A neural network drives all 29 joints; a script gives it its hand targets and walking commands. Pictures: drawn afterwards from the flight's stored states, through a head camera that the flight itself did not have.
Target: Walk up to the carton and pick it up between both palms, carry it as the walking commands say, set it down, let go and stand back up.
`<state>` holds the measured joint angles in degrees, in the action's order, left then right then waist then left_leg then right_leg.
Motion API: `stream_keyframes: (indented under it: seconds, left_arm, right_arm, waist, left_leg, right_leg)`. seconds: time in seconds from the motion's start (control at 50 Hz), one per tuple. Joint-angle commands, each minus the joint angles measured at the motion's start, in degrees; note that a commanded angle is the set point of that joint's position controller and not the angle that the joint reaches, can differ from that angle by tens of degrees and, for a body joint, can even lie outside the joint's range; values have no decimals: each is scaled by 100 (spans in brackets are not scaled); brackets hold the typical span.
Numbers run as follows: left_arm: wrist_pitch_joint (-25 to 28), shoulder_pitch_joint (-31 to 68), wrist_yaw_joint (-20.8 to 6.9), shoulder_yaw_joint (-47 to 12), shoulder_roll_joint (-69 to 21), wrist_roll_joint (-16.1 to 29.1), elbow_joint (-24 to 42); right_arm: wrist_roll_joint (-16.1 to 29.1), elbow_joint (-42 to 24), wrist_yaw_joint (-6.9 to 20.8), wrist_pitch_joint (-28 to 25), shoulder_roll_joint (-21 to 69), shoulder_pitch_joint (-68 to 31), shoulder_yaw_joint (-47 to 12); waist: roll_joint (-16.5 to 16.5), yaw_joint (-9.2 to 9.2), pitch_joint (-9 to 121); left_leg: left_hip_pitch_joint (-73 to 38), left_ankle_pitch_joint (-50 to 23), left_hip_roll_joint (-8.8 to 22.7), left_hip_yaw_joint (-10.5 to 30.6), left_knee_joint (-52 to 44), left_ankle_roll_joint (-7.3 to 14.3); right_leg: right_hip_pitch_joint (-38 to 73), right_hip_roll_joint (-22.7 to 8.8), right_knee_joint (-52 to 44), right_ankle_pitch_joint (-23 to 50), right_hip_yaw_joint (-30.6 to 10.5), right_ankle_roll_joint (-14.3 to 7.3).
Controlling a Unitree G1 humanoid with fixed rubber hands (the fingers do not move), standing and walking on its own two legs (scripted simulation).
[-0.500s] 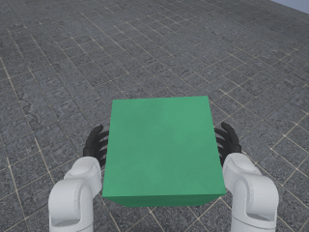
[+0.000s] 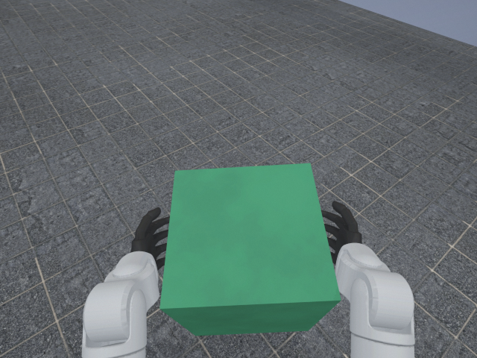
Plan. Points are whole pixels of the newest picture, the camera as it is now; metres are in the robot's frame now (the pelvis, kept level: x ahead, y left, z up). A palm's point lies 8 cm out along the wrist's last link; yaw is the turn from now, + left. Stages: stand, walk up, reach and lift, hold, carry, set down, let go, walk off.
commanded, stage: carry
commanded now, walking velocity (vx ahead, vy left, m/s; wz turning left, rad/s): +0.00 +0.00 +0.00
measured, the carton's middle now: (247, 257) +0.29 +0.00 +0.02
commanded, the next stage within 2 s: none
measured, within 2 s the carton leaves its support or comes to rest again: neither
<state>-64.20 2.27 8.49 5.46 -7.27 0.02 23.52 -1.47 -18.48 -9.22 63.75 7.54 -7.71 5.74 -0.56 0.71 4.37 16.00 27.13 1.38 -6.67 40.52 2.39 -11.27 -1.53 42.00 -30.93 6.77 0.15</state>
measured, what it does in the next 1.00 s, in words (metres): walks ahead: right foot, then left foot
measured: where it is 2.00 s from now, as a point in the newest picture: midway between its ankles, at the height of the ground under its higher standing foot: (224, 245)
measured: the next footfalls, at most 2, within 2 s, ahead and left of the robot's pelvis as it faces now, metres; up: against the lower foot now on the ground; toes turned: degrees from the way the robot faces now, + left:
right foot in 0.08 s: -0.03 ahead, -0.10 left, +0.00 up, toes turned -7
left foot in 0.26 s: +0.08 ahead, +0.10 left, +0.00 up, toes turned +8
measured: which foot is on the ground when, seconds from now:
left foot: down 0.00-0.12, up 0.14-0.24, down 0.26-0.50, up 0.52-0.62, down 0.64-0.84, up 0.86-1.00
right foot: up 0.00-0.06, down 0.08-0.28, up 0.30-0.42, down 0.44-0.66, up 0.68-0.80, down 0.82-1.00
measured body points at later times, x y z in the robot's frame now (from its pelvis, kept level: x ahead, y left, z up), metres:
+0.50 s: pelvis +0.16 +0.01 -0.01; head +0.16 +0.00 +0.44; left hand +0.42 +0.17 +0.07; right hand +0.44 -0.14 +0.06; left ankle +0.05 +0.09 -0.70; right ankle +0.09 -0.09 -0.72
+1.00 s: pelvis +0.35 +0.03 -0.02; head +0.35 +0.03 +0.43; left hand +0.61 +0.19 +0.04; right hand +0.63 -0.12 +0.04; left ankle +0.29 +0.12 -0.69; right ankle +0.20 -0.07 -0.71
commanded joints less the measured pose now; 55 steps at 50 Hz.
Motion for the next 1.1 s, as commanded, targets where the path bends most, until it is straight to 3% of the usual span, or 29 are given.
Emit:
stream_keyframes:
  seconds: [0.0, 0.04, 0.08, 0.1, 0.16, 0.2, 0.22, 0.24, 0.26, 0.36, 0.4, 0.44, 0.46, 0.52, 0.56, 0.6, 0.64, 0.72, 0.76, 0.78, 0.8, 0.82, 0.84, 0.9, 0.96, 0.98, 1.0, 1.02, 1.08]
  left_arm:
    - [309, 3078, -723, -3478, -4175, 1196, 622]
    - [245, 2971, -755, -3886, -4662, 1548, 1348]
    - [198, 3134, -675, -3863, -4816, 1941, 2067]
    - [87, 2609, -659, -3648, -4668, 1755, 1518]
    - [362, 2030, -751, -2369, -3166, 404, -1137]
    - [695, 2567, -805, -3044, -3458, 709, -173]
    - [811, 2952, -809, -3376, -3775, 961, 488]
    - [788, 3422, -785, -3750, -4077, 1196, 998]
    - [765, 3578, -797, -3872, -4349, 1317, 1188]
    - [651, 3095, -722, -3546, -4057, 1310, 929]
    - [535, 2756, -724, -3710, -4260, 1372, 1131]
    - [509, 2595, -752, -3411, -4186, 1269, 742]
    - [388, 2779, -676, -3789, -4598, 1723, 1726]
    - [516, 2261, -783, -2678, -3433, 685, -570]
    - [766, 2746, -799, -2978, -3513, 787, -36]
    - [908, 2857, -801, -3175, -3697, 874, 124]
    - [840, 3342, -774, -3561, -4094, 1170, 877]
    - [774, 3219, -703, -3266, -3782, 1098, 603]
    - [767, 2717, -720, -3527, -4088, 1256, 990]
    - [701, 2721, -739, -3660, -4268, 1352, 1149]
    - [585, 2651, -730, -3821, -4467, 1553, 1439]
    - [504, 2608, -722, -3594, -4382, 1477, 1119]
    - [414, 2483, -701, -3698, -4542, 1631, 1361]
    - [679, 2060, -801, -2258, -3023, 350, -1273]
    - [1063, 3070, -826, -3453, -3850, 1129, 803]
    - [1143, 3236, -831, -3267, -3769, 1011, 370]
    - [1119, 3293, -814, -3315, -3776, 1020, 347]
    - [1113, 3255, -815, -3375, -3796, 965, 259]
    - [1123, 3337, -802, -3260, -3842, 995, 359]
  right_arm:
    - [1165, -577, 812, -314, 4379, -2036, -3227]
    - [1530, -1762, 782, -263, 4675, -2263, -3813]
    - [1963, -2827, 644, -176, 4859, -2732, -4153]
    - [1802, -2389, 622, -56, 4703, -2317, -3958]
    - [603, 830, 800, -320, 3366, -1569, -2594]
    - [849, 164, 920, -625, 3663, -1758, -2922]
    - [1144, -522, 953, -742, 3962, -2120, -3223]
    - [1390, -864, 962, -765, 4301, -2275, -3384]
    - [1505, -1097, 946, -768, 4571, -2478, -3467]
    - [1257, -752, 819, -648, 4260, -1992, -3190]
    - [1376, -1397, 785, -562, 4268, -1972, -3553]
    - [1416, -1483, 767, -507, 4168, -2344, -3675]
    - [1863, -2551, 677, -375, 4560, -2524, -4081]
    - [899, -27, 758, -474, 3544, -1971, -2980]
    - [945, -90, 852, -693, 3643, -1993, -2973]
    - [1097, -428, 902, -888, 3793, -2361, -3066]
    - [1374, -1003, 878, -847, 4226, -2451, -3308]
    - [1126, -437, 785, -742, 4005, -2141, -2981]
    - [1360, -1254, 788, -757, 4152, -2127, -3414]
    - [1486, -1637, 790, -710, 4220, -2197, -3658]
    - [1671, -2193, 750, -584, 4308, -2313, -3927]
    - [1641, -2033, 736, -478, 4295, -2405, -3885]
    - [1797, -2383, 693, -375, 4456, -2411, -4038]
    - [553, 983, 827, -597, 3186, -1548, -2515]
    - [1251, -798, 932, -988, 3977, -2322, -3302]
    - [1152, -453, 951, -1099, 3833, -2489, -3058]
    - [1157, -376, 949, -1120, 3917, -2408, -3003]
    - [1125, -319, 955, -1135, 3907, -2306, -2905]
    - [1076, -133, 931, -1106, 3984, -2282, -2892]
  waist:
    - [1628, 18, 1946]
    - [654, -81, 2441]
    - [-2179, -162, 2108]
    - [-2398, -187, 1981]
    - [-1196, -237, 1412]
    - [-768, -11, 1494]
    - [-106, 154, 1893]
    - [1512, 240, 1928]
    - [1979, 106, 1717]
    - [1638, 65, 1674]
    - [1052, -86, 2209]
    - [-1323, -153, 2343]
    - [-2131, -156, 2195]
    - [-1277, -128, 1265]
    - [-1114, -96, 1318]
    - [-313, 84, 1754]
    - [1871, 121, 1671]
    - [1461, 131, 1493]
    - [1771, -5, 2078]
    - [885, -125, 2307]
    - [-234, -185, 2337]
    - [-1981, -202, 2198]
    - [-2425, -199, 2060]
    - [-1052, -224, 931]
    - [-779, -112, 999]
    - [-353, 101, 1417]
    - [531, 211, 1807]
    - [2195, 148, 1855]
    - [1459, 127, 1366]
  left_leg:
    - [-3168, -10140, 1356, 1045, -69, 638]
    - [-1816, -8280, 911, 286, 818, 184]
    - [1703, -665, -83, -205, 1714, -136]
    - [2736, 897, -258, 53, 1631, -45]
    - [3237, 477, -451, -247, 656, 101]
    - [901, -991, -396, -416, -735, 112]
    - [-1135, -4009, 109, 19, -1053, 251]
    - [-2342, -8166, 1264, 1406, -768, 832]
    - [-2460, -10312, 1844, 2059, -834, 1278]
    - [-2937, -9384, 1334, 1216, -213, 695]
    - [-1852, -8296, 1091, 549, 458, 269]
    - [821, -2186, 204, 4, 1989, -152]
    - [1881, 650, -234, 235, 2214, -118]
    - [2414, 773, -154, 105, 856, 62]
    - [1681, -50, -241, -159, -38, 26]
    - [-752, -3472, 144, 92, -735, 194]
    - [-2456, -10103, 1720, 1909, -627, 1123]
    - [-3407, -10278, 1489, 1561, -200, 791]
    - [-3101, -10728, 1161, 768, 628, 486]
    - [-2143, -9499, 995, 321, 1353, 223]
    - [-202, -6269, 609, 58, 2291, -89]
    - [1793, -938, -153, -66, 3011, -212]
    - [2644, 1156, -362, 329, 3225, -85]
    - [3624, 1208, -258, 64, 1903, 81]
    - [1647, -249, -478, -387, -62, 37]
    - [122, -1930, -394, -366, -795, 32]
    - [-1569, -5755, 501, 875, -899, 512]
    - [-2429, -10022, 1912, 2609, -999, 1395]
    - [-2879, -9924, 1815, 2275, -665, 1225]
  right_leg:
    - [-1513, 174, -913, 480, 221, 23]
    - [419, -120, -1560, 4226, 174, -38]
    - [3098, -1273, -811, 10980, -1187, -711]
    - [3902, -1615, -594, 11975, -1520, -1001]
    - [3929, -1386, -441, 11016, -1196, -729]
    - [2059, -1013, 275, 10184, -340, -387]
    - [507, -836, 1125, 7776, -27, 5]
    - [-1133, -311, 2168, 3451, 103, 374]
    - [-1653, 279, 2324, -484, -209, 230]
    - [-1821, 114, -282, 42, 123, 33]
    - [66, -119, -1507, 2813, 48, -28]
    - [2468, -1358, -842, 10147, -1313, -815]
    - [3142, -1834, -684, 11611, -1761, -1321]
    - [2935, -1448, -807, 10309, -1382, -840]
    - [2431, -1204, -414, 9856, -877, -584]
    - [633, -882, 633, 8027, -199, -144]
    - [-1668, 169, 2176, 321, 111, 293]
    - [-2566, 183, 652, -587, 175, 21]
    - [-1451, 273, -676, 530, 385, -55]
    - [-105, 74, -1379, 3112, 279, -79]
    - [1553, -519, -912, 7201, -527, -494]
    - [3090, -1408, -641, 11591, -1643, -1145]
    - [3591, -1845, -660, 12479, -2008, -1537]
    - [3425, -1438, -784, 10506, -1690, -924]
    - [2063, -996, 2, 10381, -568, -508]
    - [1182, -910, 840, 9258, -230, -294]
    - [-309, -633, 2013, 6048, -69, 134]
    - [-1663, 422, 3245, 449, 49, 335]
    - [-2666, 98, 2585, -665, -636, -38]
